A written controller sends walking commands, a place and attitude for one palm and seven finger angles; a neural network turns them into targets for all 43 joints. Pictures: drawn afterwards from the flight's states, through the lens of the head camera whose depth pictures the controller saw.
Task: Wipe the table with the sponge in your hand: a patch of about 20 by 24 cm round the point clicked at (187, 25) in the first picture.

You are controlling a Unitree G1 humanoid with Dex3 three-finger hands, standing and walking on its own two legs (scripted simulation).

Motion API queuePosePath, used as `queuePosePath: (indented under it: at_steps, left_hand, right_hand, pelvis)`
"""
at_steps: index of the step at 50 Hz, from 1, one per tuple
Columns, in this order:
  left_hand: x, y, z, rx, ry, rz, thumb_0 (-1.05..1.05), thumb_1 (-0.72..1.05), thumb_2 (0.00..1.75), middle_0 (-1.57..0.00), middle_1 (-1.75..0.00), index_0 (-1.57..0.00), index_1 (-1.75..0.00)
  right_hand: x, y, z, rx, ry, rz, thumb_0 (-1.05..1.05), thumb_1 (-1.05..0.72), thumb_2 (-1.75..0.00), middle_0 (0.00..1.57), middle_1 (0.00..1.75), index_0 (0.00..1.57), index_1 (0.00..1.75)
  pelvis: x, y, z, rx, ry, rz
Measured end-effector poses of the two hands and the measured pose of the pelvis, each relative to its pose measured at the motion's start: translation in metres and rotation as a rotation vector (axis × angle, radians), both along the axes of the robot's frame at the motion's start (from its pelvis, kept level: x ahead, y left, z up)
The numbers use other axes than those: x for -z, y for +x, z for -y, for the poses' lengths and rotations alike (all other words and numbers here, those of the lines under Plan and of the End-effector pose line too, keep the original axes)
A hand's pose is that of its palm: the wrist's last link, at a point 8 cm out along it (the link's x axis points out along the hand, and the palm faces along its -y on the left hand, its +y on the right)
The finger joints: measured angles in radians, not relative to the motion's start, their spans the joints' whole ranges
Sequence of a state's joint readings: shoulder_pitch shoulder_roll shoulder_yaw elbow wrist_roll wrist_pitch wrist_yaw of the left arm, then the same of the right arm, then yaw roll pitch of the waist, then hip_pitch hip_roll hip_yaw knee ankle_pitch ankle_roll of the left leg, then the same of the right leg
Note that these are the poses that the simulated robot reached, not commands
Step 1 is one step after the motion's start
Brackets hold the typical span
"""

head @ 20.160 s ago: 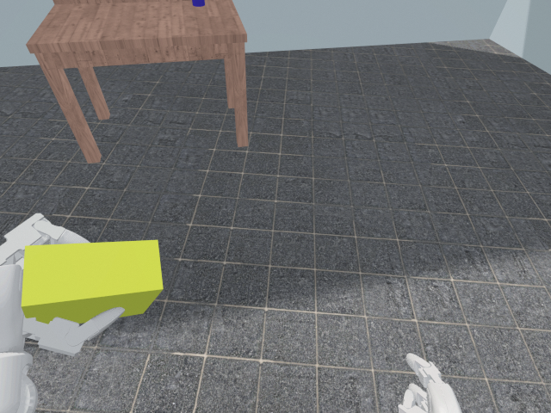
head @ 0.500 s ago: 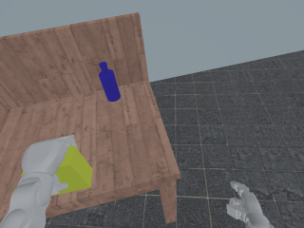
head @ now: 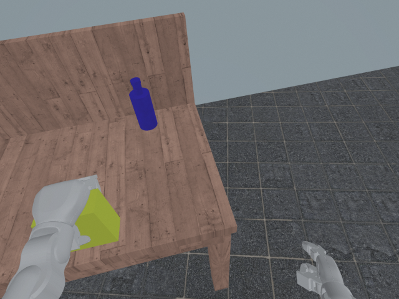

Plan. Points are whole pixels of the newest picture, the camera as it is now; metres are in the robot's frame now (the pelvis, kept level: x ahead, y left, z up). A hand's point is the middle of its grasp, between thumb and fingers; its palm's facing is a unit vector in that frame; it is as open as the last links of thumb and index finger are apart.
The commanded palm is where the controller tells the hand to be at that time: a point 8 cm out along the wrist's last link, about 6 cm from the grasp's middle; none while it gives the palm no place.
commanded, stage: move the sponge above the wiping area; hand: left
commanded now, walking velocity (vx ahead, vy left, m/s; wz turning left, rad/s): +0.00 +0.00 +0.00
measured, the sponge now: (85, 226) +0.23 +0.28 +0.02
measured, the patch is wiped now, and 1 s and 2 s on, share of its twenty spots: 0.00 0.00 0.00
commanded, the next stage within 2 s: lower the sponge onto the table in 1.54 s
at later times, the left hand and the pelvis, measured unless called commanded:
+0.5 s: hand (87, 213) +0.25 +0.28 +0.04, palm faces -0.05 -0.07 -1.00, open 9.8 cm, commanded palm +0.22 +0.27 +0.10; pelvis -0.01 +0.00 +0.00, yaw +0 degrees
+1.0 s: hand (92, 216) +0.25 +0.28 +0.02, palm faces -0.08 -0.06 -0.99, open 9.8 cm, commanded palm +0.23 +0.28 +0.08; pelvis +0.01 -0.01 +0.00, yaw +0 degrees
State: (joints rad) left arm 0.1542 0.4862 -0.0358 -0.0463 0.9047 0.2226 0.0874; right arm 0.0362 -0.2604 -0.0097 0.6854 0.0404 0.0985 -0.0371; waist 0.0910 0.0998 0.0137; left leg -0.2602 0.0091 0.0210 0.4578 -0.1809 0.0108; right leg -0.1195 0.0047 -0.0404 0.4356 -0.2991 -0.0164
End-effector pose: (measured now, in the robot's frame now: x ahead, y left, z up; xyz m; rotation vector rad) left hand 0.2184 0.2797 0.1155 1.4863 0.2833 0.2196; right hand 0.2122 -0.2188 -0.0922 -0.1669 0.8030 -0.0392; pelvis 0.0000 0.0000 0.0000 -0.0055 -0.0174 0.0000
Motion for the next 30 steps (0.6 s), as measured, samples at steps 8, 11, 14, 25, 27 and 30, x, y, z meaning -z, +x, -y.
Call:
queuePosePath:
  at_steps: [8,11,14,25,27,30]
  left_hand:
    - [0.008,-0.003,-0.005,-0.027,-0.006,-0.026,0.00,-0.47,1.03,-0.77,-1.35,-0.77,-1.35]
    - [0.012,-0.005,-0.002,-0.014,-0.010,-0.034,0.00,-0.47,1.03,-0.76,-1.35,-0.77,-1.35]
    - [0.016,-0.004,0.002,0.002,-0.009,-0.035,0.00,-0.47,1.03,-0.76,-1.35,-0.77,-1.35]
    - [0.020,0.013,0.005,-0.013,0.006,-0.023,0.00,-0.47,1.03,-0.76,-1.35,-0.77,-1.35]
    - [0.022,0.015,0.007,-0.011,0.005,-0.030,0.00,-0.47,1.03,-0.76,-1.35,-0.77,-1.35]
    - [0.026,0.016,0.009,-0.010,0.001,-0.045,0.00,-0.47,1.03,-0.76,-1.35,-0.77,-1.35]
  right_hand:
    - [0.001,-0.006,-0.001,0.007,0.008,-0.010,0.01,-0.90,-0.90,0.20,0.30,0.20,0.30]
    - [0.002,-0.007,-0.001,0.004,0.004,-0.011,0.01,-0.90,-0.90,0.20,0.30,0.20,0.30]
    - [0.004,-0.009,-0.002,0.002,0.000,-0.016,0.01,-0.91,-0.90,0.20,0.30,0.19,0.30]
    - [0.006,-0.014,-0.001,0.013,0.014,-0.030,0.01,-0.90,-0.90,0.20,0.30,0.20,0.30]
    - [0.007,-0.014,0.001,0.017,0.015,-0.031,0.01,-0.90,-0.90,0.20,0.30,0.20,0.30]
    - [0.007,-0.016,0.005,0.027,0.014,-0.037,0.01,-0.90,-0.90,0.20,0.30,0.20,0.30]
  pelvis:
    - [0.000,-0.001,-0.002,-0.001,-0.001,-0.002]
    - [0.001,-0.002,-0.003,-0.004,-0.002,-0.001]
    - [0.001,-0.004,-0.003,-0.005,-0.003,-0.001]
    - [0.001,-0.005,0.000,-0.006,-0.001,-0.010]
    - [0.001,-0.004,0.001,-0.006,0.000,-0.012]
    - [0.001,-0.003,0.002,-0.001,0.001,-0.013]
